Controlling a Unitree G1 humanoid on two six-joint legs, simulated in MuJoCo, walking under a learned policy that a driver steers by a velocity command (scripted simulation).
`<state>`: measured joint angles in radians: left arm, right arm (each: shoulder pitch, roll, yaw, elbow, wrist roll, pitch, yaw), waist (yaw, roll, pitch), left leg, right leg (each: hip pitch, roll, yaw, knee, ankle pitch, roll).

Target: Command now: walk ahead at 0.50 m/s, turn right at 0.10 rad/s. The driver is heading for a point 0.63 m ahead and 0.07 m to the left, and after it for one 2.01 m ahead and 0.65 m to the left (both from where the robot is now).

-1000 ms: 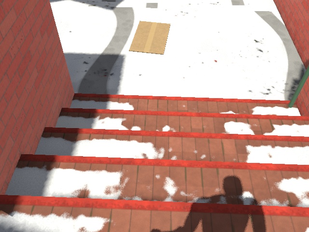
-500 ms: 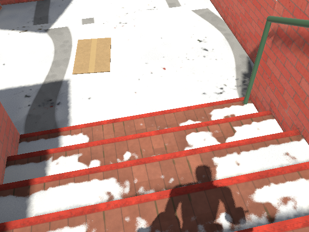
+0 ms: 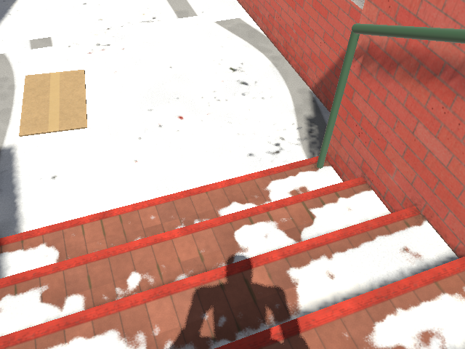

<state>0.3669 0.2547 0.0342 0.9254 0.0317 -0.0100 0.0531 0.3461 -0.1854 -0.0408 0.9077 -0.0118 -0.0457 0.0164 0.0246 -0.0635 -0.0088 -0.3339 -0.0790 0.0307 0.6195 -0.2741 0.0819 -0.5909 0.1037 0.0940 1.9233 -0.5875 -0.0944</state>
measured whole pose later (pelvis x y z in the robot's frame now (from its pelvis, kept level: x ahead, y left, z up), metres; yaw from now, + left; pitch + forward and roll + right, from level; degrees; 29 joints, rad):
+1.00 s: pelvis +0.50 -0.12 -0.18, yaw +12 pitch -1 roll +0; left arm 0.45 0.22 0.07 0.98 0.03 -0.07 0.00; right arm 0.09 -0.26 -0.07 0.84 -0.05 0.06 0.03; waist 0.05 0.01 0.02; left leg -0.70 0.00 -0.02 1.23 -0.02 0.09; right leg -0.23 -0.06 -0.24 0.68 -0.42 -0.05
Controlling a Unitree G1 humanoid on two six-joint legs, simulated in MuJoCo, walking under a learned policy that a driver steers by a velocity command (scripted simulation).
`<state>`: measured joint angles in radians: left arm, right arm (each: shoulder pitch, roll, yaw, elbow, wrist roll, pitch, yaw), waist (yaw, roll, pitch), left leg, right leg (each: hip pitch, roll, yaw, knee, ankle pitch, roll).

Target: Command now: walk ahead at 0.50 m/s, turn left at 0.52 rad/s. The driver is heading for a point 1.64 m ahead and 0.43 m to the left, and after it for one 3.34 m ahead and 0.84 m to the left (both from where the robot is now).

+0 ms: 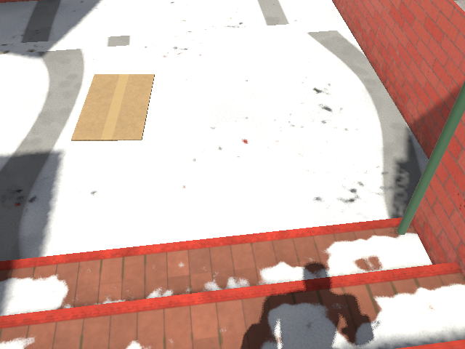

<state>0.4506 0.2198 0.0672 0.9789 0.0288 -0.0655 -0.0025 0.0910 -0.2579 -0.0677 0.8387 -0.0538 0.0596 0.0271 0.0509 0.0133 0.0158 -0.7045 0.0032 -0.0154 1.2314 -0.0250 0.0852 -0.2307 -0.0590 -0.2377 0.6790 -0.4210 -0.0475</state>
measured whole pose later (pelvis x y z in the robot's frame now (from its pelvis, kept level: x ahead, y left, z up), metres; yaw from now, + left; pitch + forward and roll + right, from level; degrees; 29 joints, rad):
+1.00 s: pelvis +0.39 +0.21 -0.18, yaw +24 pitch -1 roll +0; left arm 0.25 0.24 0.03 0.93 0.01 0.00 0.00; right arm 0.34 -0.23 -0.04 0.91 0.00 0.00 -0.04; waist 0.00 0.00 0.00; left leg -0.25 -0.13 -0.02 0.82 -0.36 0.09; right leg -0.31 0.01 0.01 0.79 -0.36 -0.05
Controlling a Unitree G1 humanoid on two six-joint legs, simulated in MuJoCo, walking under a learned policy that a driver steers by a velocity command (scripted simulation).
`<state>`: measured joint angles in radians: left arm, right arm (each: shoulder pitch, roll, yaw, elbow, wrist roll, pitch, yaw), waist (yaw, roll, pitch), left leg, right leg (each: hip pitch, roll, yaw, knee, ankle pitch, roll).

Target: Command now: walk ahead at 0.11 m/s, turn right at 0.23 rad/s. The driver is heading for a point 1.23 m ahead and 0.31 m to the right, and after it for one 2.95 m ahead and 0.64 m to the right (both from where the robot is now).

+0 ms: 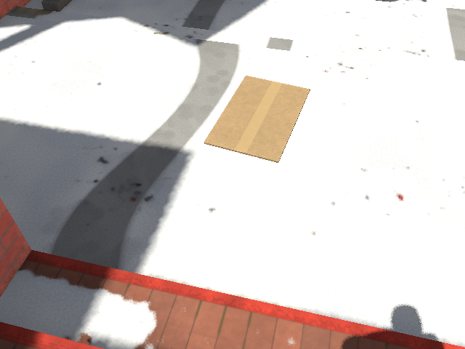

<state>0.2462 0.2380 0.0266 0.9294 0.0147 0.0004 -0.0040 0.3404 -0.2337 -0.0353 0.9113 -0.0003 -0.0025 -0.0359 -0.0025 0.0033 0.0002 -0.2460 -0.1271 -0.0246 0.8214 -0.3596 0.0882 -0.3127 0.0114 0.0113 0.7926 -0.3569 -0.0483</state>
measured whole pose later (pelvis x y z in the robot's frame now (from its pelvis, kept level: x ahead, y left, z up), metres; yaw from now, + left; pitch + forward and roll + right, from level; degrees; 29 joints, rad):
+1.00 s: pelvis +0.06 -0.09 -0.02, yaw -28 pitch +0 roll +0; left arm 0.37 0.26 0.04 0.92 0.03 0.00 -0.01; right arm 0.29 -0.31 -0.09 0.85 -0.04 0.01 0.02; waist -0.01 0.04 -0.01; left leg -0.57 0.04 -0.04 1.15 -0.31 0.05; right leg -0.25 0.05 -0.02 0.79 -0.55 -0.06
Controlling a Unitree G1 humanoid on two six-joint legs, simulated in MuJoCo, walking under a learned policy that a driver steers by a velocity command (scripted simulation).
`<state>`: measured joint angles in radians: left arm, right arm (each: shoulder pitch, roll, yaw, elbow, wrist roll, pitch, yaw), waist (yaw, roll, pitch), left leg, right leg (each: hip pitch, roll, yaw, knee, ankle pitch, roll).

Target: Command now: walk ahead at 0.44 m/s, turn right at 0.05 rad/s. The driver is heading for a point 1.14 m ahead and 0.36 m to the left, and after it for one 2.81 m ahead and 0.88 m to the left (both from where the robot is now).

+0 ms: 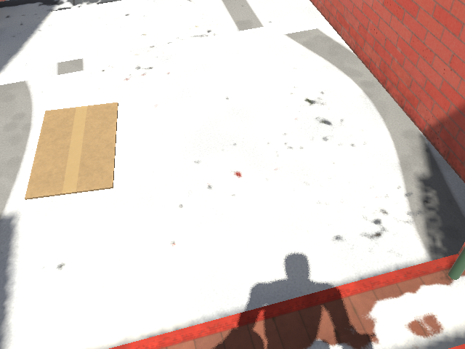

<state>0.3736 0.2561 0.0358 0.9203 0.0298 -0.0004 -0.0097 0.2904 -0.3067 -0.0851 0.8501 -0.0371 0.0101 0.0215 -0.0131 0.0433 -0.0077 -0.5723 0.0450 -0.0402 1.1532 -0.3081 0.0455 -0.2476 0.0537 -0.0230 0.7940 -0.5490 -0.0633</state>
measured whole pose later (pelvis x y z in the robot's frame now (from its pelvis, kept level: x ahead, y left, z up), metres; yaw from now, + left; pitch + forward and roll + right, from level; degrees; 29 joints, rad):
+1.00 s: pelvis +0.56 -0.02 -0.32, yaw +28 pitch +1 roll +0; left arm 0.20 0.18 0.05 0.84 0.01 -0.06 -0.02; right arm 0.45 -0.27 -0.05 0.93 -0.01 0.00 -0.04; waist -0.09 0.05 -0.02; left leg -0.50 -0.12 -0.13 1.93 -0.69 0.10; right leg -0.34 0.06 0.03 0.56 -0.23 -0.05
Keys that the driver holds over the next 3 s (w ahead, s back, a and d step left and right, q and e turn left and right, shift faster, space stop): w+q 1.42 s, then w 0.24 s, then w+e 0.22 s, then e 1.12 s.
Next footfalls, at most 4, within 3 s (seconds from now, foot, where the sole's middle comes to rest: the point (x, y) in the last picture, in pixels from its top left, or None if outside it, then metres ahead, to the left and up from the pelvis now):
0.30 left None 0.27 0.05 -0.91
0.90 right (272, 344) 0.67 -0.07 -1.09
1.68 left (171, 307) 0.91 0.33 -1.26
2.10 right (163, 252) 1.18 0.40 -1.26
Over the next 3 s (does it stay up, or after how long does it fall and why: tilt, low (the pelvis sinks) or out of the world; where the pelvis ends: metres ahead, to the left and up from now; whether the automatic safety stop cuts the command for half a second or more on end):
stays up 1.01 0.42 -0.49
